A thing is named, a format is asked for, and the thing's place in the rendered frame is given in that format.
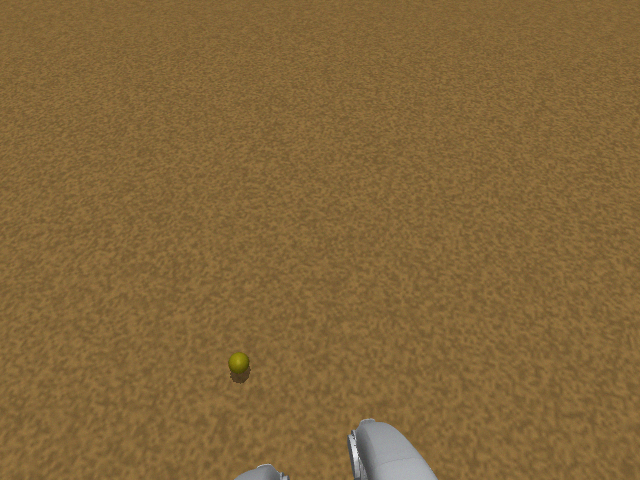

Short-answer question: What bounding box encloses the ball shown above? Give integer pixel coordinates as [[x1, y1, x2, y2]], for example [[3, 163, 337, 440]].
[[228, 352, 249, 374]]

